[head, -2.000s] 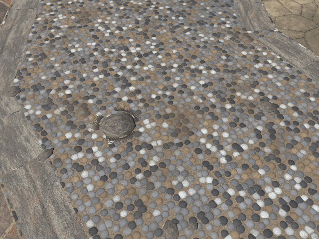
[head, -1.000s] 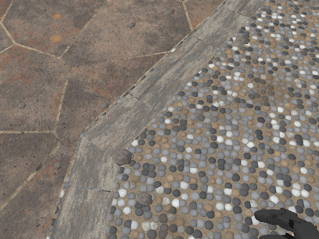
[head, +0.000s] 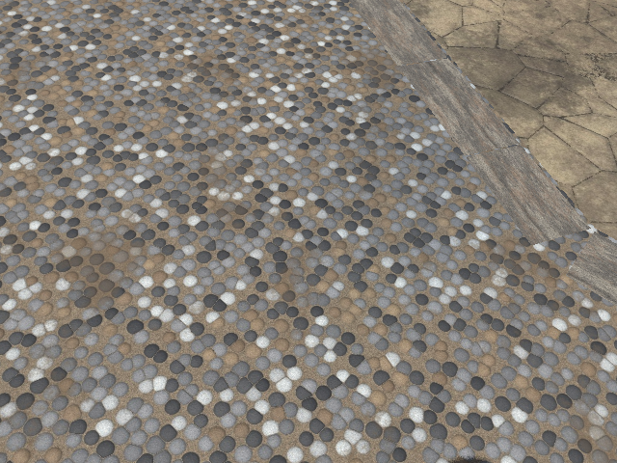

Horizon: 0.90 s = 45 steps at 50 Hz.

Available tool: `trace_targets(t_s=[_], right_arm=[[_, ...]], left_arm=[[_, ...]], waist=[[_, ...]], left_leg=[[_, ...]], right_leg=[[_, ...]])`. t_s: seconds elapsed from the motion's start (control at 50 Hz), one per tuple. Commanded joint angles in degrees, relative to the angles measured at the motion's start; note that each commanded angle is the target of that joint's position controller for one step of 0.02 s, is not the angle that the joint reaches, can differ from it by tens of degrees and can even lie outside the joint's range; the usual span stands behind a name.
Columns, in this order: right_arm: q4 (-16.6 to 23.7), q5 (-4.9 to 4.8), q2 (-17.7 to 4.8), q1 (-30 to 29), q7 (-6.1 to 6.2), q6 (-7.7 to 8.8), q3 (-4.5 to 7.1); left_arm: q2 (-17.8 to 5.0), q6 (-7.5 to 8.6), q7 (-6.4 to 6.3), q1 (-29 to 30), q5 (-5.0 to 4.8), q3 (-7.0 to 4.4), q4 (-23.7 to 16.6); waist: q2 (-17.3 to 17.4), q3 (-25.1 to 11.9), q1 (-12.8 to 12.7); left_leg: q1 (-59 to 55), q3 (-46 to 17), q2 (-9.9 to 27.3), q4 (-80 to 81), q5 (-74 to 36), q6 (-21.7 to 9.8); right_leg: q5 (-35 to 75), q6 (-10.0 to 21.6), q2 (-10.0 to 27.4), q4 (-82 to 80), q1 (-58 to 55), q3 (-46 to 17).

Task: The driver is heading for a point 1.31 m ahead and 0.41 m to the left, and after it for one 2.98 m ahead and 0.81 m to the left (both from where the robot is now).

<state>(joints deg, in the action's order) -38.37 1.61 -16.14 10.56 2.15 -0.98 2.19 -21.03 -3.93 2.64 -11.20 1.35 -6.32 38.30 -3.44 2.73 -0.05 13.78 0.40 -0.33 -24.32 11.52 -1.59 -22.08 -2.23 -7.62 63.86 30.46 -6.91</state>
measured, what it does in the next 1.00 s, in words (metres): walks ahead, turning left: right foot, then left foot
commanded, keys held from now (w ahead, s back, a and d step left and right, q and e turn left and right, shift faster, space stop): shift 0.06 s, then q+shift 0.02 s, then w+q+shift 0.80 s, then w+shift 0.06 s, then w+e+shift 0.06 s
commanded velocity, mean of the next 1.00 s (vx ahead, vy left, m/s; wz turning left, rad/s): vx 0.69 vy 0.00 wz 0.52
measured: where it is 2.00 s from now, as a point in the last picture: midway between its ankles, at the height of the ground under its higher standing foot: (75, 165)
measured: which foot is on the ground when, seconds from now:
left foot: down 0.00-0.22, up 0.24-0.64, down 0.66-1.00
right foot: up 0.00-0.20, down 0.22-0.68, up 0.70-1.00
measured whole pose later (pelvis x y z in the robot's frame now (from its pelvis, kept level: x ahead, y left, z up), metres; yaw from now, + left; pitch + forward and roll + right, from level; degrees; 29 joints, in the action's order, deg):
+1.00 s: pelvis +0.47 +0.21 -0.01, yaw +35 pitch +2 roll +0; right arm -46.5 -0.4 -17.4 25.6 -1.1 4.2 3.3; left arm -15.6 3.4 2.2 -2.7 2.9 1.2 34.5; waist -1.1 1.5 4.1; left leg -3.4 -9.1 -10.9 -14.1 18.0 -10.2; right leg 3.6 -1.4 8.2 41.9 44.6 -1.4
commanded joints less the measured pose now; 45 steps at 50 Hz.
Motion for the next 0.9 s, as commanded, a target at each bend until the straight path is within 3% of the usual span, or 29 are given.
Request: trace_targets(t_s=[0.02, 0.08, 0.12, 0.16, 0.2, 0.22, 0.24, 0.26, 0.28, 0.3, 0.36, 0.4, 0.46, 0.54, 0.56, 0.6, 0.62, 0.64, 0.66, 0.68, 0.7, 0.72, 0.74, 0.76, 0.78, 0.8, 0.82, 0.86, 0.9], right_arm=[[3.2, -0.12, -7.5, 0.9, -0.25, 1.21, 1.93], [1.6, -0.32, -8.4, 4.2, -0.65, 1.35, 2.40], [0.2, 0.06, -9.1, 6.5, -1.96, 1.12, 2.72], [-0.7, 0.00, -9.7, 5.8, -3.12, -0.30, 3.24], [-1.1, -1.15, -9.5, 4.2, -3.12, -0.86, 3.71], [0.3, -1.21, -7.2, 1.1, -2.80, -0.20, 3.52], [2.1, -1.58, 0.7, 1.0, -2.81, 0.75, 1.66], [5.5, -1.46, -3.6, -5.4, -2.72, 1.54, 2.30], [5.4, -1.58, -6.6, -7.5, -3.46, 1.77, 3.27], [3.3, -1.70, -6.8, -4.0, -4.42, 1.95, 3.70], [-0.1, -0.36, -6.5, 0.5, -6.18, 0.84, 3.95], [0.9, -0.30, -4.9, -1.5, -6.90, 0.52, 3.43], [2.5, -0.13, -4.5, -5.8, -7.58, 0.32, 2.98], [5.6, 0.27, -2.8, -13.5, -8.77, 0.51, 1.29], [6.2, 0.20, -2.1, -14.2, -8.79, 0.51, 0.76], [6.2, -0.33, -2.2, -12.1, -8.00, 0.34, 0.45], [5.2, -0.64, -3.6, -7.1, -7.44, 0.38, 0.93], [3.0, -0.94, -5.8, 2.0, -6.89, 0.56, 1.88], [-0.2, -0.79, -9.3, 13.1, -6.10, 1.13, 3.50], [-3.2, -0.16, -13.5, 20.2, -4.83, 1.21, 5.45], [-2.2, 0.17, -20.1, 13.7, -4.28, 0.22, 6.96], [-0.6, -0.70, -19.4, 15.0, -4.43, 0.07, 7.08], [-2.3, -0.63, -18.4, 15.2, -3.78, 0.44, 6.82], [-3.4, -0.58, -15.6, 14.6, -3.28, 1.11, 6.11], [-3.1, -0.49, -13.8, 11.8, -2.68, 1.93, 5.49], [-2.6, -0.58, -12.0, 8.8, -2.39, 2.52, 4.61], [-2.2, -0.92, -10.8, 8.1, -2.49, 3.21, 3.97], [-2.3, -1.58, -10.1, 8.6, -2.86, 4.48, 3.52], [-2.6, -1.41, -10.4, 9.8, -2.86, 5.20, 3.49]], left_arm=[[-2.8, -0.12, 0.12, -0.8, -0.62, -0.06, -2.9], [-0.9, -0.41, -0.47, 1.8, -0.89, 1.19, -3.2], [0.5, -0.15, -0.33, 1.7, -0.28, 2.46, -2.9], [-0.7, 0.60, -0.31, 2.4, 0.15, 2.55, -2.8], [0.4, 2.34, -1.58, -5.2, 0.43, 2.95, 0.7], [-2.4, 3.53, -2.34, -13.8, 0.83, 2.36, 3.3], [-5.4, 4.58, -2.98, -17.9, 1.31, 2.20, 3.6], [-10.7, 4.92, -3.80, -13.9, 1.57, 0.66, 2.4], [-6.4, 5.75, -4.21, -9.7, 1.65, 1.60, 2.5], [-3.6, 6.56, -4.05, -5.4, 1.00, 2.42, 1.8], [-1.0, 8.12, -4.05, -4.3, 0.44, 3.11, 1.5], [-1.2, 8.93, -3.49, -6.8, 0.44, 2.90, 2.8], [-1.2, 9.84, -3.17, -9.5, 0.74, 2.74, 4.9], [-1.4, 10.35, -3.51, -12.0, 0.79, 2.81, 7.6], [-2.0, 10.31, -3.63, -12.3, 0.80, 2.79, 8.2], [-4.3, 9.98, -4.10, -12.9, 0.93, 2.45, 8.8], [-6.2, 9.13, -4.42, -12.4, 1.27, 1.97, 8.7], [-8.4, 8.00, -4.62, -11.0, 1.73, 1.31, 8.2], [-9.7, 7.50, -4.32, -9.4, 1.44, 0.89, 7.1], [-7.2, 7.91, -3.63, -8.9, 1.46, 1.50, 6.7], [1.5, 9.22, -1.95, -8.4, 0.22, 3.75, 0.8], [-2.3, 10.74, -1.91, -0.6, 0.75, 3.66, -2.4], [-2.3, 11.61, -1.86, 2.5, 0.40, 3.87, -3.9], [-1.5, 11.99, -2.08, 0.6, 0.52, 4.50, -3.3], [-1.0, 11.39, -2.18, 0.3, 1.48, 4.82, -3.2], [-0.7, 10.07, -2.16, -2.3, 2.51, 5.05, -2.4], [-0.7, 8.69, -2.08, -3.2, 3.02, 5.15, -2.4], [-0.3, 7.02, -1.86, 0.3, 3.27, 5.46, -4.0], [0.3, 6.92, -1.31, 7.7, 2.50, 6.03, -7.2]], waist=[[11.1, -4.6, 0.5], [13.1, -5.8, 2.3], [16.2, -7.8, 3.4], [18.4, -2.5, 2.3], [10.8, 1.2, -3.5], [5.3, 0.2, -7.8], [-10.3, -3.9, -8.7], [-9.4, 3.9, -9.1], [-3.7, 7.9, -6.2], [-3.8, 6.9, -3.1], [-3.6, 2.9, -1.4], [-2.5, 4.2, -1.7], [-1.9, 6.9, -2.1], [-0.2, 9.7, -3.6], [0.0, 9.4, -3.3], [-1.8, 4.6, -1.0], [-3.5, 0.6, 2.3], [-5.1, -5.1, 7.0], [-4.3, -11.1, 12.1], [1.3, -14.0, 14.2], [20.3, -14.8, 6.0], [9.1, -19.3, 9.8], [6.1, -13.3, 8.6], [0.7, -6.8, 4.9], [-0.9, -4.0, 2.3], [-0.6, -2.0, -0.6], [0.6, -0.8, -1.7], [1.0, 2.4, -1.9], [2.1, 5.5, -0.2]], left_leg=[[-9.6, -9.2, 12.4, 4.5, -25.0, -9.7], [-12.6, -9.3, 13.2, 2.5, -28.1, -10.1], [-9.4, -11.2, 11.4, 8.1, 5.6, -9.5], [-0.8, -14.7, 9.9, 11.2, 19.8, -9.3], [10.9, -13.6, 6.1, 7.2, 22.1, -7.2], [24.8, -10.7, 1.9, 0.0, 22.0, -3.2], [33.4, -5.2, -3.4, -22.6, 26.0, -2.2], [42.3, -6.0, -2.3, -27.5, 16.5, -2.2], [42.5, -9.5, 0.8, -32.0, 10.0, -2.6], [41.6, -9.0, 0.9, -33.9, 5.9, -1.9], [38.2, -4.4, 2.4, -42.0, 0.6, 0.5], [40.2, -3.4, 3.3, -44.4, -2.2, 0.6], [42.0, -2.0, 4.4, -41.8, -5.5, -0.1], [37.4, 5.8, 5.2, -29.0, -6.6, -3.7], [34.1, 8.0, 4.2, -25.5, -5.4, -5.2], [24.0, 12.8, -0.6, -21.8, -2.1, -8.5], [18.8, 13.4, -3.0, -21.6, 1.8, -9.8], [9.1, 12.9, -5.5, -22.2, 7.4, -11.1], [-6.4, 10.1, -7.6, -19.2, 9.9, -12.7], [-22.4, 1.0, -4.6, -13.3, 13.0, -14.3], [-34.9, -35.0, 11.7, -0.2, 29.0, -22.7], [-35.7, -46.7, 13.7, 6.7, 28.3, -23.2], [-30.4, -43.8, 14.1, 9.3, 23.8, -21.3], [-20.8, -39.0, 12.8, 10.3, 17.2, -19.3], [-12.9, -33.5, 10.0, 10.5, 13.9, -18.0], [-6.5, -28.9, 7.3, 11.3, 12.0, -17.5], [-1.7, -27.4, 5.8, 12.2, 10.6, -18.2], [5.0, -23.7, 3.2, 15.1, 8.7, -18.2], [7.9, -21.2, 1.0, 18.0, 3.2, -17.0]], right_leg=[[-1.8, -1.2, 1.3, 1.5, 3.4, 2.1], [-5.2, -1.1, 1.4, -9.0, -0.3, 1.4], [-8.0, 0.8, 2.1, -19.3, -8.2, 4.8], [-9.8, 2.8, 1.9, -29.9, -15.6, 9.5], [4.7, 5.8, 1.9, -47.5, -30.5, 11.4], [4.0, 7.6, 7.9, -50.1, -46.3, 5.1], [-15.4, 7.7, 26.4, -54.4, -52.8, -14.3], [-24.7, 12.8, 33.3, -58.4, -39.6, -25.8], [-21.8, 12.3, 30.2, -58.4, -37.3, -21.1], [-15.3, 10.3, 26.9, -58.1, -36.9, -15.0], [-1.4, 8.7, 22.3, -58.6, -34.8, -1.3], [2.1, 8.7, 21.8, -59.4, -33.2, 3.5], [6.1, 8.2, 21.5, -60.9, -32.3, 9.3], [18.7, 7.5, 20.9, -62.3, -33.4, 17.4], [29.7, 7.0, 20.8, -60.7, -34.1, 19.7], [68.6, 5.9, 21.7, -51.7, -37.5, 22.6], [82.6, 5.7, 22.7, -43.2, -39.8, 22.8], [89.5, 6.4, 24.1, -30.8, -38.7, 22.4], [84.8, 7.0, 24.2, -15.4, -31.4, 21.1], [55.8, 5.5, 19.7, 4.0, -17.3, 20.7], [-2.1, 1.2, 5.8, 27.8, 11.0, 16.6], [2.1, 2.6, 6.5, 31.0, 16.7, 2.9], [4.1, 3.0, 9.4, 28.5, 18.8, 1.7], [5.8, 3.2, 12.2, 21.5, 16.3, 2.1], [4.7, 2.7, 14.0, 17.0, 12.8, 2.0], [4.1, 1.9, 14.9, 14.7, 9.7, 2.1], [2.8, 0.9, 15.5, 12.1, 8.2, 2.2], [3.4, -0.8, 16.5, 4.7, 8.2, 4.4], [12.0, -1.8, 15.9, -6.0, 8.5, 7.1]])
Next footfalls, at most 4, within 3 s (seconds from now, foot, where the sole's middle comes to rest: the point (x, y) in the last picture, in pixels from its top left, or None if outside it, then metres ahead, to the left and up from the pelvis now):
0.22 right None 0.00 -0.11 -0.78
0.66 left None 0.37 0.18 -0.78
1.14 right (165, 305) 0.83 0.33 -0.78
1.54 left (34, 219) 1.08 0.71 -0.78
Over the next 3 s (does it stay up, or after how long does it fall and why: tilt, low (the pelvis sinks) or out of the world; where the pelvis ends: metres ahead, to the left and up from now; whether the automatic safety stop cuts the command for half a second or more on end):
stays up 1.53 0.65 -0.01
